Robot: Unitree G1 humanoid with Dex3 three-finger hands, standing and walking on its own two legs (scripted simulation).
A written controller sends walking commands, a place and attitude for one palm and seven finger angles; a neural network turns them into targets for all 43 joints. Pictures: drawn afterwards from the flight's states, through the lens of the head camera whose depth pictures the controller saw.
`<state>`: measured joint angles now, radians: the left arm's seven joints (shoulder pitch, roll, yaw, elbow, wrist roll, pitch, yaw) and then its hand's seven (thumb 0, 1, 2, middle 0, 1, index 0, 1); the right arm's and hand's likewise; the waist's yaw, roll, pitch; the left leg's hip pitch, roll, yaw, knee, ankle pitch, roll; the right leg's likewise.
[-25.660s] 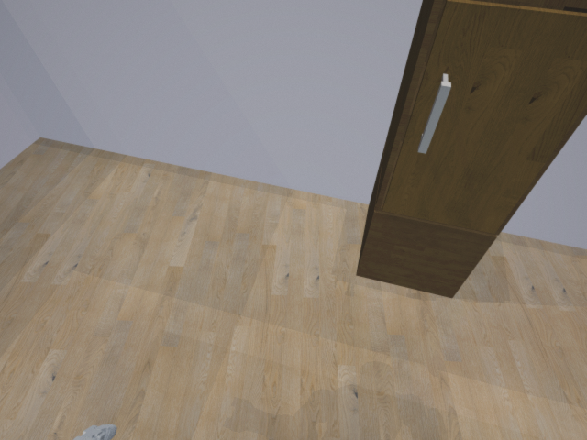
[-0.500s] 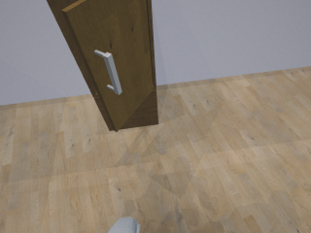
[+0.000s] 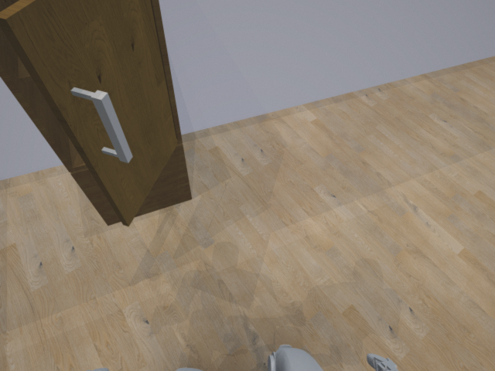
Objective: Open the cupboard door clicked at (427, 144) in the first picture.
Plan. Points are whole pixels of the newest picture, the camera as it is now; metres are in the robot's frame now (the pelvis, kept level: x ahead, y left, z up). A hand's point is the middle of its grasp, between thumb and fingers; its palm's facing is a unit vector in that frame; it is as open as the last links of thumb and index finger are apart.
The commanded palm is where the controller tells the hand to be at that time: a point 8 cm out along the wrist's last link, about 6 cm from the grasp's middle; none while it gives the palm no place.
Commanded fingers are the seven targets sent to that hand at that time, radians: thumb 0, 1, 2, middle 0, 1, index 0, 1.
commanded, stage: walk to a spot facing it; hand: left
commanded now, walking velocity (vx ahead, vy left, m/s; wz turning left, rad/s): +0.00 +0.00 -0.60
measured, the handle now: (104, 128) +0.50 +0.34 +0.02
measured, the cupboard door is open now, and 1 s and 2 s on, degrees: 50 50 50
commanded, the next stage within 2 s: none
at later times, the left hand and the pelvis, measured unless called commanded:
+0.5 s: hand (184, 325) +0.20 +0.14 -0.17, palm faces -0.36 -0.91 -0.20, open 7.4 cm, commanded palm none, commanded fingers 0.00 0.90 0.90 -0.20 -0.30 -0.20 -0.30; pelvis +0.03 -0.02 -0.01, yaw -20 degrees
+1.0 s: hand (238, 302) +0.25 +0.04 -0.17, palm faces -0.55 -0.82 -0.17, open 7.4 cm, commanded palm none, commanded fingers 0.00 0.90 0.90 -0.20 -0.30 -0.20 -0.30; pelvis +0.13 -0.11 +0.00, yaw -37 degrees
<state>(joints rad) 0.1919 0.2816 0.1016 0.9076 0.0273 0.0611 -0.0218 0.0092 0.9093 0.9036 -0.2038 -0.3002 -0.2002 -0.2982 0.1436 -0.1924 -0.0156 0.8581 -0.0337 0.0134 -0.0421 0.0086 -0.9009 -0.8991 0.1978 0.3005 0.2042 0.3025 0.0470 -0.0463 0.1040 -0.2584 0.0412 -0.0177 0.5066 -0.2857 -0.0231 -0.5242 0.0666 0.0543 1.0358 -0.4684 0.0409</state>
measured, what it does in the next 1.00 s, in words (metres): walks ahead, turning right: right foot, then left foot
